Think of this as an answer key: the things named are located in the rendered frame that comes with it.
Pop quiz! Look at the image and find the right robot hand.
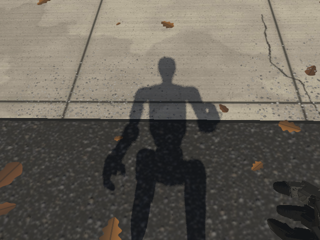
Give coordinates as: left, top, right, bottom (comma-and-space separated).
267, 180, 320, 240

